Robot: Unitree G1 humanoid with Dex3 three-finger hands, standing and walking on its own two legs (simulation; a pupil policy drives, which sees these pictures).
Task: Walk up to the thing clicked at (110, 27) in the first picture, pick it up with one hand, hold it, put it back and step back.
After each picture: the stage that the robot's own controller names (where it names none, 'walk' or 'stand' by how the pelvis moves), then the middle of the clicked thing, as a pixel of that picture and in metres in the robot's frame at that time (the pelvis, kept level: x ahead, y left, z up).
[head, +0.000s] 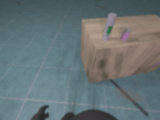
stand; (108, 28) +0.86 -0.12 +0.10
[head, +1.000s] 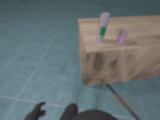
rise first; (102, 29) +0.76 -0.02 +0.13
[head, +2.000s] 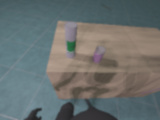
rise first; (70, 42) +0.47 +0.19 +0.14
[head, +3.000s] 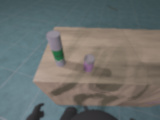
stand; (57, 51) +0.40 +0.24 +0.13
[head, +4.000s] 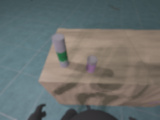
stand; (61, 53) +0.42 +0.22 +0.11
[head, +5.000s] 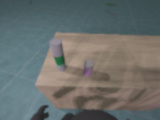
stand; (59, 57) +0.40 +0.24 +0.10
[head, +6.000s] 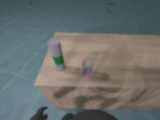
stand; (57, 57) +0.39 +0.25 +0.10
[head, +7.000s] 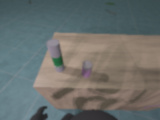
stand; (57, 58) +0.38 +0.25 +0.10
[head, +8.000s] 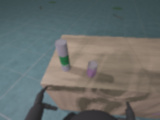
rise first; (64, 57) +0.40 +0.24 +0.11
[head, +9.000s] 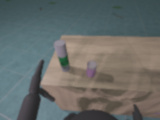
go down; (63, 57) +0.39 +0.24 +0.11
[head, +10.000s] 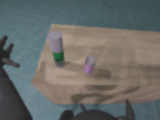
go down; (57, 52) +0.40 +0.22 +0.12
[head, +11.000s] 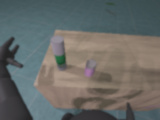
go down; (60, 55) +0.39 +0.22 +0.12
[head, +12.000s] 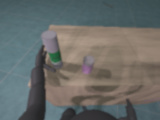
close in; (54, 52) +0.38 +0.24 +0.14
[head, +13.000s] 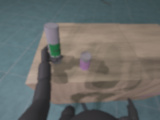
lift; (54, 46) +0.43 +0.23 +0.15
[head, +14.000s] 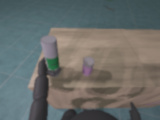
lift; (52, 59) +0.33 +0.24 +0.15
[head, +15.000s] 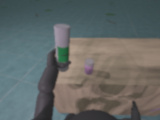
lift; (62, 50) +0.33 +0.18 +0.25
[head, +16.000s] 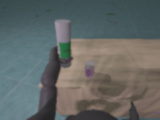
hold; (64, 46) +0.35 +0.17 +0.27
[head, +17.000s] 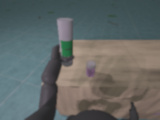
hold; (66, 45) +0.35 +0.16 +0.28
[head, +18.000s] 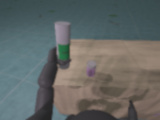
crouch; (63, 48) +0.34 +0.18 +0.26
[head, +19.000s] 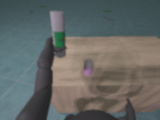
lower; (59, 36) +0.43 +0.21 +0.27
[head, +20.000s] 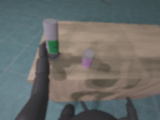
lower; (52, 43) +0.44 +0.25 +0.16
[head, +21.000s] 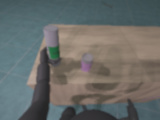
lower; (53, 48) +0.41 +0.24 +0.15
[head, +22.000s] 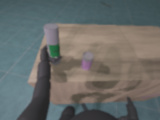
lower; (53, 46) +0.42 +0.24 +0.15
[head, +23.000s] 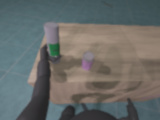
lower; (53, 45) +0.43 +0.25 +0.16
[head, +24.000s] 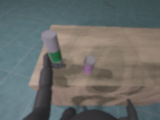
open; (54, 52) +0.38 +0.24 +0.15
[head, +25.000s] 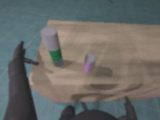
sink last; (54, 50) +0.39 +0.23 +0.14
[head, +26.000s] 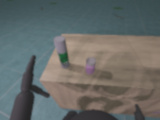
sink last; (62, 54) +0.42 +0.25 +0.12
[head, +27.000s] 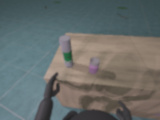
stand; (67, 53) +0.43 +0.23 +0.12
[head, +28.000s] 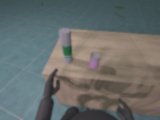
stand; (66, 47) +0.45 +0.23 +0.15
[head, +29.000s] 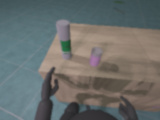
stand; (65, 42) +0.44 +0.23 +0.18
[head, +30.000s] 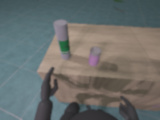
stand; (63, 42) +0.44 +0.23 +0.19
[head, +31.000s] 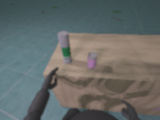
walk; (65, 49) +0.47 +0.24 +0.15
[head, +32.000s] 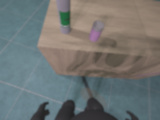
walk; (64, 14) +0.58 +0.23 +0.13
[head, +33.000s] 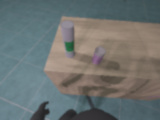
walk; (69, 42) +0.47 +0.19 +0.12
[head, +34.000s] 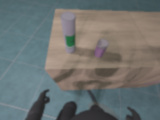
walk; (69, 36) +0.48 +0.18 +0.14
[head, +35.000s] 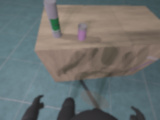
walk; (54, 21) +0.62 +0.33 +0.14
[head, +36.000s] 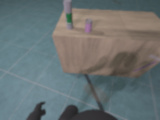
stand; (68, 16) +0.86 +0.32 +0.13
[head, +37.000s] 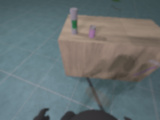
stand; (74, 22) +0.88 +0.26 +0.11
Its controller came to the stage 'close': yes
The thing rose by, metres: 0.20
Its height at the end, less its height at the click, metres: +0.00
